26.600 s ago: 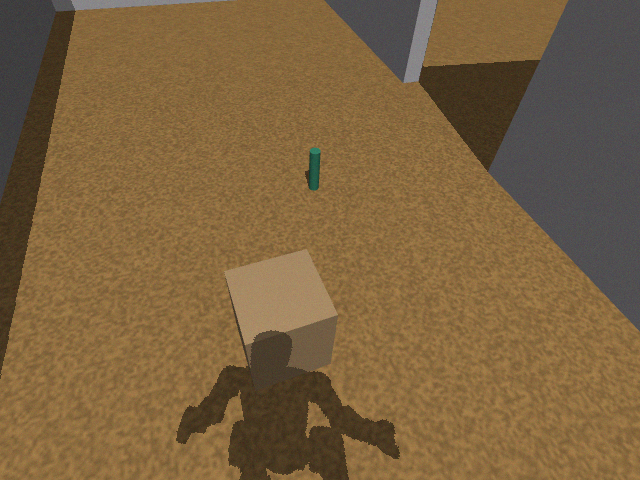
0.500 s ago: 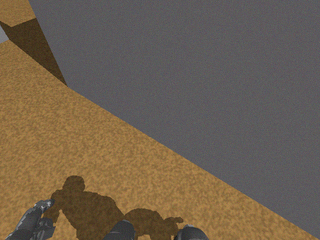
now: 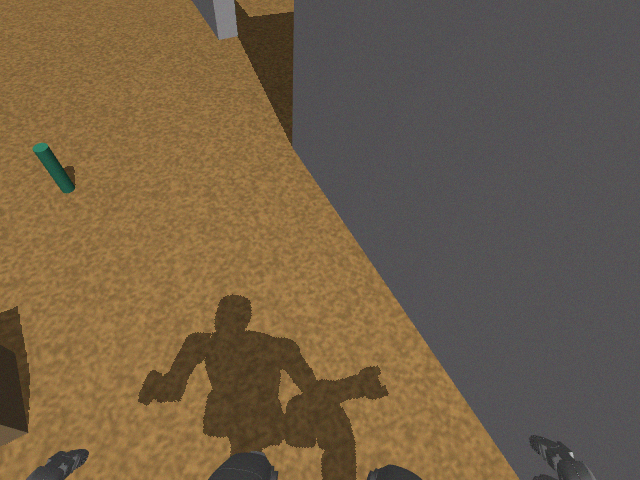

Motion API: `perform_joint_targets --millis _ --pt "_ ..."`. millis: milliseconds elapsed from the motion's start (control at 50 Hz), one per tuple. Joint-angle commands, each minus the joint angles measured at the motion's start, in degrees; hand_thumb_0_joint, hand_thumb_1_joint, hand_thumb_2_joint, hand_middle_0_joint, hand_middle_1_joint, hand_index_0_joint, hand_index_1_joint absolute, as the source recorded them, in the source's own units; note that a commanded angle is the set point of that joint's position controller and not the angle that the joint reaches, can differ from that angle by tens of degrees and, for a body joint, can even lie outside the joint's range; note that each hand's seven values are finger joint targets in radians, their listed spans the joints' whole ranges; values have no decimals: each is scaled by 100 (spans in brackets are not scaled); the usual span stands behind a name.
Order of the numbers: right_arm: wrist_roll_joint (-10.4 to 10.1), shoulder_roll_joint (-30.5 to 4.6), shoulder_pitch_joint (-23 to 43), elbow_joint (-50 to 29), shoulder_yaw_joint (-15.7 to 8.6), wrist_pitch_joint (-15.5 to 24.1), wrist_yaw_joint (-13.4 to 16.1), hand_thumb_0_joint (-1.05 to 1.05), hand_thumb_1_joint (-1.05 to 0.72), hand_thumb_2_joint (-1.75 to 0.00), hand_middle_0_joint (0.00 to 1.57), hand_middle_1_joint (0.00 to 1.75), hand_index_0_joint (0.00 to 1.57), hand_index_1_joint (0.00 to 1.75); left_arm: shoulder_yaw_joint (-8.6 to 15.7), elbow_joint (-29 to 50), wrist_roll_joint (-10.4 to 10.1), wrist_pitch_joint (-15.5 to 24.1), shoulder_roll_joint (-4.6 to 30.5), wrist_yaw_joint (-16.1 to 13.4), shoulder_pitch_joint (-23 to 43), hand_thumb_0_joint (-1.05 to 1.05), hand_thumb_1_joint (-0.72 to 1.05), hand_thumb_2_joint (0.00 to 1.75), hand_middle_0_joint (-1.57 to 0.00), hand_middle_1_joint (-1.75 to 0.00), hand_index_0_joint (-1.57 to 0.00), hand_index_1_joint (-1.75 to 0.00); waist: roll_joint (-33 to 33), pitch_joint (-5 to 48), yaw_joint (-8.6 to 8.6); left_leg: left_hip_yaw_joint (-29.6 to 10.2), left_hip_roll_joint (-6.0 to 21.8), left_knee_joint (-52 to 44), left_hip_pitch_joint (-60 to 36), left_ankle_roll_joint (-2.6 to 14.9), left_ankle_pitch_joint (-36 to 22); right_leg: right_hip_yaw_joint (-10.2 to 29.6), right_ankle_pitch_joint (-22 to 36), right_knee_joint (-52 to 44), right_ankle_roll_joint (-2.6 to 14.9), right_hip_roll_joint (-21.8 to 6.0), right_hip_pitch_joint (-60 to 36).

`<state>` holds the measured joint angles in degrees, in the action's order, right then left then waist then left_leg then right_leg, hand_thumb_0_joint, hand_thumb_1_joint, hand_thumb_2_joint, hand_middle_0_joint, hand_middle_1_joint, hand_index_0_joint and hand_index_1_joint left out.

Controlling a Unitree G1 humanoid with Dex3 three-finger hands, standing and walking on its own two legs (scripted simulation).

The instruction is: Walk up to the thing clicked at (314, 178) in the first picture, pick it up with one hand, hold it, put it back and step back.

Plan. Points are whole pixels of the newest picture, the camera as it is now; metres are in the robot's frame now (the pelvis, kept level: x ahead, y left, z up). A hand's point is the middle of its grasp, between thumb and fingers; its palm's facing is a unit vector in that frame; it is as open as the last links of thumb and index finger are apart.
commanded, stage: walk up
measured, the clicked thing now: (55, 169) +1.07 +1.06 -0.64
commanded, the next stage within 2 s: stand in 1.72 s
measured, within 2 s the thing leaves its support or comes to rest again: neither
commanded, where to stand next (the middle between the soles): +0.08 +0.01 m, yaw +37 degrees
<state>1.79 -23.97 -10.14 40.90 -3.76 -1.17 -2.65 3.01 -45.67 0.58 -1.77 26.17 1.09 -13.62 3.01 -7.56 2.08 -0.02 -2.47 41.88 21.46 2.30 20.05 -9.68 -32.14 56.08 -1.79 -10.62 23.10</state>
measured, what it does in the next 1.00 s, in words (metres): steps on the spot, turning left: right foot, then left foot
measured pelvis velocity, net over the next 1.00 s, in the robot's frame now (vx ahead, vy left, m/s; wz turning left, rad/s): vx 0.01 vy -0.03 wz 0.60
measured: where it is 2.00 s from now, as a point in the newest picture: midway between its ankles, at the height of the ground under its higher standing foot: outside the picture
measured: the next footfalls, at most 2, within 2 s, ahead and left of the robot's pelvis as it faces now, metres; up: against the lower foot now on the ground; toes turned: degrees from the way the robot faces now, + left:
right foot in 0.20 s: +0.09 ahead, -0.14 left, +0.00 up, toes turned +7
left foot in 0.52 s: +0.03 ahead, +0.16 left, +0.00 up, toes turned +23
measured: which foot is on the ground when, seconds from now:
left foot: down 0.00-0.22, up 0.24-0.50, down 0.52-0.88, up 0.90-1.00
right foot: up 0.00-0.18, down 0.20-0.54, up 0.56-0.84, down 0.86-1.00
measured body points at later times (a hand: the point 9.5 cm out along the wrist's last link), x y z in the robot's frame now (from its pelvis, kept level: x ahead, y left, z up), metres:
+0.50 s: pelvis +0.00 +0.00 +0.01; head +0.04 +0.01 +0.45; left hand -0.06 +0.34 -0.09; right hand +0.22 -0.27 -0.10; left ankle -0.01 +0.15 -0.70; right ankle +0.05 -0.14 -0.71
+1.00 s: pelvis +0.01 -0.03 +0.00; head +0.04 -0.01 +0.45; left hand -0.13 +0.27 -0.11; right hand +0.28 -0.23 -0.11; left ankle -0.03 +0.10 -0.67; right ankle +0.09 -0.12 -0.71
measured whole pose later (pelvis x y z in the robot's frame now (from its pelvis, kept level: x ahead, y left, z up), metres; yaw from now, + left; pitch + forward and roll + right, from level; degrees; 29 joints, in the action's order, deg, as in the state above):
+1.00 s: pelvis +0.01 -0.03 +0.00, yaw +34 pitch -2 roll +1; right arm 0.6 -23.8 -10.7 49.3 -2.0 0.1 1.3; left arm 2.9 -50.4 2.0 0.3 22.1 1.4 -14.0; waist 0.4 -6.8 2.9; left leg -4.6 -3.7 58.7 29.3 1.3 28.0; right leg -4.9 -22.6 43.8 0.3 -5.1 19.3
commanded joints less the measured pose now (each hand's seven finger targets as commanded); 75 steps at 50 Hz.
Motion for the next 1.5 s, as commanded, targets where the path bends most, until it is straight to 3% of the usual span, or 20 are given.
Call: perform_joint_targets --millis 0,120,160,200,220,300,460,500,520,540,620,820,860,880,940,1080,1160,1240,1280,1480 --pt "-94 -1580 -292 -471 -527 77 284 0 -90 -90 20 30 20 30 308 596 -61 292 1153 -121 -118 0 90 90 -20 -30 -20 -30 -1201 1084 -248 -1936 1157 -1217 -1460 1105 -2438 766 48 186 52 281 1100" --pt "29 -1559 -253 -662 -562 74 210 0 -90 -90 20 30 20 30 314 527 -45 409 963 -274 -301 0 90 90 -20 -30 -20 -30 -1266 1095 -184 -2525 1001 -958 -439 1101 -3149 747 514 -969 265 854 -182" --pt "-30 -1320 172 -809 -470 27 201 0 -90 -90 20 30 20 30 366 424 12 503 1009 -309 -690 0 90 90 -20 -30 -20 -30 -824 1162 240 -2158 503 -311 621 629 -2458 964 1467 -2307 509 860 -1468" --pt "-8 -775 10 -914 -326 30 232 0 -90 -90 20 30 20 30 624 549 196 547 2008 -351 -589 0 90 90 -20 -30 -20 -30 1306 1005 280 -582 -542 1784 2180 -131 1192 3998 1174 -4019 1474 -1939 -1938" --pt "44 -1262 -136 -754 -470 -28 298 0 -90 -90 20 30 20 30 647 637 151 519 2111 -329 -75 0 90 90 -20 -30 -20 -30 981 908 85 -859 -11 2718 2018 -175 1449 4474 1373 -4055 2068 -2519 -1468" --pt "-32 -1212 -527 -308 -513 24 58 0 -90 -90 20 30 20 30 508 492 136 567 1460 -317 105 0 90 90 -20 -30 -20 -30 666 497 -133 -521 369 2219 1539 -298 165 1577 2127 -3295 1214 -857 -1350" --pt "-178 -999 -696 271 -415 263 164 0 -90 -90 20 30 20 30 432 655 55 288 1414 -31 234 0 90 90 -20 -30 -20 -30 765 943 -167 606 -104 -718 -932 -301 -696 373 2095 -2024 980 -725 -508" --pt "-65 -1551 -1093 420 -559 367 312 0 -90 -90 20 30 20 30 210 636 4 167 793 -22 -47 0 90 90 -20 -30 -20 -30 -855 1059 -429 -948 418 -1595 -1982 150 63 141 830 -77 480 -152 757" --pt "-24 -2152 -1067 215 -620 408 374 0 -90 -90 20 30 20 30 151 823 -26 134 587 -35 -13 0 90 90 -20 -30 -20 -30 -1792 992 -378 -3712 2012 -2136 -1785 932 -84 388 -287 626 164 553 1789" --pt "-119 -2389 -1003 272 -683 388 397 0 -90 -90 20 30 20 30 295 692 -8 129 1186 -148 361 0 90 90 -20 -30 -20 -30 -1395 820 -556 -4361 2359 -2296 -1076 1535 82 1092 -526 853 244 316 1466" --pt "-128 -1653 -300 183 -380 415 513 0 -90 -90 20 30 20 30 338 147 -46 126 1101 -131 -310 0 90 90 -20 -30 -20 -30 -1315 720 -91 -2228 1378 -1391 -301 972 -1518 1086 320 377 287 262 601" --pt "-102 -1442 145 46 -240 259 511 0 -90 -90 20 30 20 30 396 -142 62 209 816 -115 -534 0 90 90 -20 -30 -20 -30 -1168 984 143 -2132 872 -599 761 763 -717 725 970 -1947 438 888 -1071" --pt "-170 -868 89 -41 -106 224 537 0 -90 -90 20 30 20 30 589 14 200 321 1736 -119 -375 0 90 90 -20 -30 -20 -30 1001 600 211 -762 -564 1349 1981 55 822 3911 -459 -3956 1202 -1049 -1111" --pt "-107 -1218 59 90 -228 241 623 0 -90 -90 20 30 20 30 622 140 193 319 2022 -100 226 0 90 90 -20 -30 -20 -30 1191 438 43 -713 -69 2116 1682 -63 1584 4803 -362 -4216 1884 -1943 -507" --pt "-144 -1327 -155 478 -282 307 480 0 -90 -90 20 30 20 30 464 47 158 406 1335 -115 280 0 90 90 -20 -30 -20 -30 79 207 -89 -490 137 2007 1267 -80 754 2693 1103 -3411 1412 -958 -612" --pt "-133 -811 -323 796 -164 446 361 0 -90 -90 20 30 20 30 290 -46 -9 317 1105 -61 0 0 90 90 -20 -30 -20 -30 744 949 -117 344 -130 -1308 -842 -62 -681 1150 3648 -1988 945 -290 -956" --pt "-126 -1630 -41 784 -322 484 405 0 -90 -90 20 30 20 30 180 -170 -69 209 876 -124 186 0 90 90 -20 -30 -20 -30 -837 1070 -250 -2736 1872 -1725 -842 1301 -748 943 -151 -842 256 519 -126" --pt "-210 -1242 652 845 -62 428 398 0 -90 -90 20 30 20 30 130 -553 -64 343 782 -138 -317 0 90 90 -20 -30 -20 -30 -919 882 140 -1298 1090 -1107 -255 469 -1599 988 1655 -2558 368 496 -1022" --pt "-236 -991 557 954 8 355 353 0 -90 -90 20 30 20 30 177 -529 40 419 1207 -131 192 0 90 90 -20 -30 -20 -30 -85 582 -140 -628 350 -656 -161 4 -762 1985 1499 -3291 749 -175 -694" --pt "-198 -1016 664 1633 107 437 334 0 -90 -90 20 30 20 30 12 -911 -70 390 863 -104 842 0 90 90 -20 -30 -20 -30 -277 1030 -154 -933 732 -1582 -861 90 -1927 1079 2323 -3177 424 202 -1458"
